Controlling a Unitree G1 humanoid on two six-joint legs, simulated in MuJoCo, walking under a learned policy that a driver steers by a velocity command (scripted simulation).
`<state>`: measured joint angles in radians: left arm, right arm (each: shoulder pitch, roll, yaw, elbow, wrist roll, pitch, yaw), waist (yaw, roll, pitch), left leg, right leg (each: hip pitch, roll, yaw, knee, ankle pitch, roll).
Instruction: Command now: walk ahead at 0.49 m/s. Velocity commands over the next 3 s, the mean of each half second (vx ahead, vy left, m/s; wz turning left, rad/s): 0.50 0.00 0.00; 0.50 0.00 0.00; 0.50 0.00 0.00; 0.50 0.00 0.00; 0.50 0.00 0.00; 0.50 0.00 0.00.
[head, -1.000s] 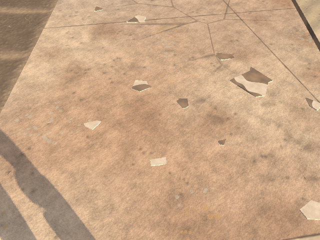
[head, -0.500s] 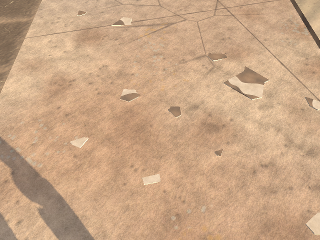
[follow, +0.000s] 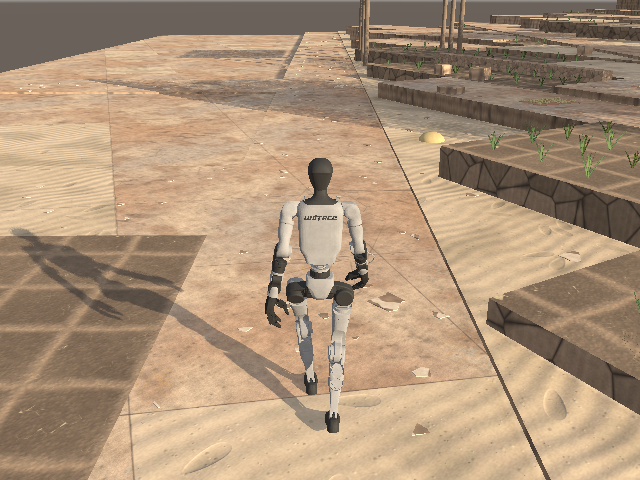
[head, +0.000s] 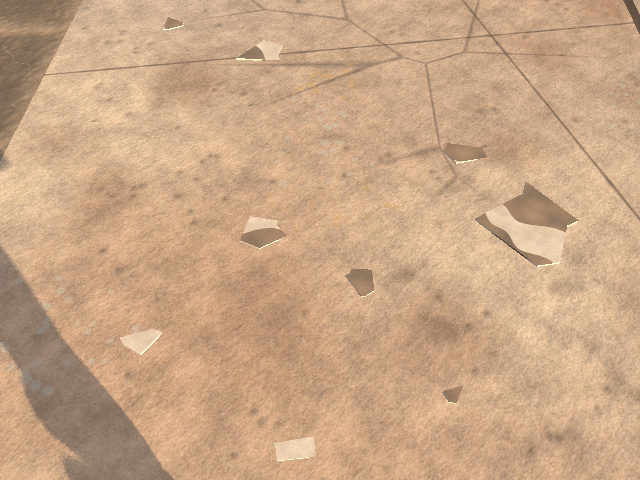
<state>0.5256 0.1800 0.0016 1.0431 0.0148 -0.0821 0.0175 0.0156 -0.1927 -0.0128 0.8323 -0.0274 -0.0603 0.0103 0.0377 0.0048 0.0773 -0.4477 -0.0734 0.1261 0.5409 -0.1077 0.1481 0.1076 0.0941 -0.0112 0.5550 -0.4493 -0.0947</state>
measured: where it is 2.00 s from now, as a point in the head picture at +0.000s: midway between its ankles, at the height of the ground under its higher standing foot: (352, 221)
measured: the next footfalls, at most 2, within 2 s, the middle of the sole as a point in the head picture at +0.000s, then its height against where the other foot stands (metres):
right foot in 0.54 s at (407, 470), level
left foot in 1.12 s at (324, 334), level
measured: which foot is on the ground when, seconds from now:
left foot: down 0.00-0.54, up 0.56-1.00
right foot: down 0.00-0.00, up 0.02-0.52, down 0.54-1.00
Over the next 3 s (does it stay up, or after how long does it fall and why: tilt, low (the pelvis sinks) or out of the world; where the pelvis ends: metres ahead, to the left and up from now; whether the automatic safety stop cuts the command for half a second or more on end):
stays up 1.60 -0.04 0.03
